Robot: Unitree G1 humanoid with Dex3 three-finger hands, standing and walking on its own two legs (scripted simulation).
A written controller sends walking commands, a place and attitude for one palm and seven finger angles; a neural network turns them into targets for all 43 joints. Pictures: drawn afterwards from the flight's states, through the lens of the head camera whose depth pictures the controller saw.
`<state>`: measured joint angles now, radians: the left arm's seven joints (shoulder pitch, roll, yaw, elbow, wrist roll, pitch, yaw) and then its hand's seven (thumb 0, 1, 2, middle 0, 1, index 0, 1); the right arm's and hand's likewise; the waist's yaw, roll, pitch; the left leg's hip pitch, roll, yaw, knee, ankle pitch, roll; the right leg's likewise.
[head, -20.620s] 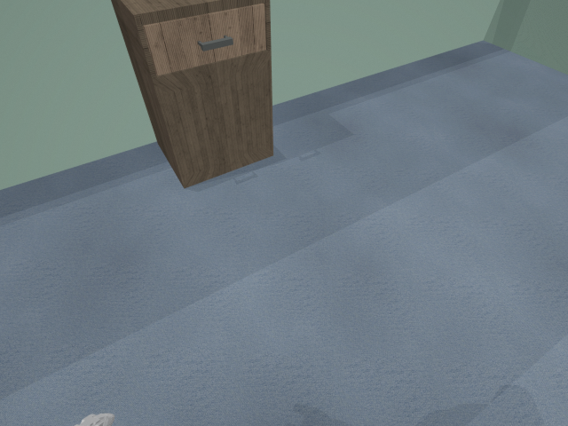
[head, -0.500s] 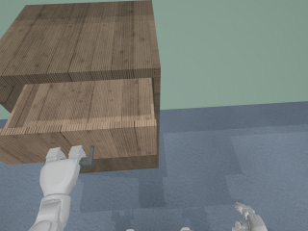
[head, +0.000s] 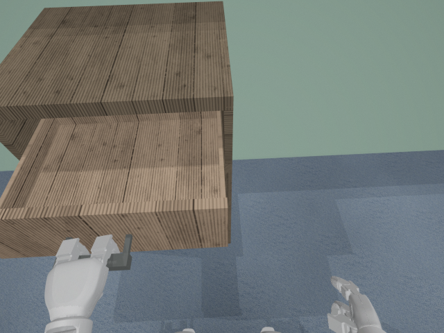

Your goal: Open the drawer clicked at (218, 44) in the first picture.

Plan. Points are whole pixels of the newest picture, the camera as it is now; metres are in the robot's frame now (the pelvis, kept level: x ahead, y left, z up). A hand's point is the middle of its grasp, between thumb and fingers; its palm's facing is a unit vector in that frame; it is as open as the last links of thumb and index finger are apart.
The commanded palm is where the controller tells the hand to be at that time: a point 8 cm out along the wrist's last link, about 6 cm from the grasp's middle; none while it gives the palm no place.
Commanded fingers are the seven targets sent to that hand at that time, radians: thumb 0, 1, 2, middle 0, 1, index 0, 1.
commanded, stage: pull the drawer open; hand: left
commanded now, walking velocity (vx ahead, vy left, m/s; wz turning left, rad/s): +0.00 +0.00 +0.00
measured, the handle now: (96, 252) +0.26 +0.25 -0.02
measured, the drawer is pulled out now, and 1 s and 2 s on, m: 0.23 0.30 0.30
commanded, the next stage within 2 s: open the thumb to release the handle in 0.88 s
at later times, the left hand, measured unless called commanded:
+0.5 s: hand (86, 318) +0.15 +0.24 -0.03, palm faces -0.08 -0.08 -0.99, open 5.9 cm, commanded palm +0.11 +0.24 +0.02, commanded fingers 0.00 0.90 0.90 -0.40 -1.35 -0.40 -1.35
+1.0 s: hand out of the picture +0.13 +0.24 -0.03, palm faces -0.10 -0.08 -0.99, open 6.1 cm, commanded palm +0.11 +0.24 +0.02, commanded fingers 0.00 0.76 0.84 -0.39 -1.34 -0.39 -1.34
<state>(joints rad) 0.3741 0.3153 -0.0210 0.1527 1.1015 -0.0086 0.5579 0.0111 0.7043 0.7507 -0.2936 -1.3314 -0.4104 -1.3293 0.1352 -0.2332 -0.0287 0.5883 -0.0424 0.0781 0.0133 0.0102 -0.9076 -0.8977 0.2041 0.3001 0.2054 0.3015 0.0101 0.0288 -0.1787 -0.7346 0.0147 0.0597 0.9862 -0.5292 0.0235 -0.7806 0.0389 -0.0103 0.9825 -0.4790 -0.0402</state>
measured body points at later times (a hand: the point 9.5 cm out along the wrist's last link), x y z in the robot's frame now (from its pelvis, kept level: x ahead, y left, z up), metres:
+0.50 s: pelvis +0.00 +0.00 -0.01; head +0.06 -0.02 +0.44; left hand +0.15 +0.24 +0.02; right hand +0.20 -0.23 -0.11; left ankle -0.03 +0.10 -0.68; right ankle -0.01 -0.10 -0.68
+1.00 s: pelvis +0.00 -0.01 -0.02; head +0.06 -0.03 +0.42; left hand +0.13 +0.24 +0.02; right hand +0.21 -0.23 -0.12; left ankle -0.03 +0.10 -0.68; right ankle -0.01 -0.10 -0.68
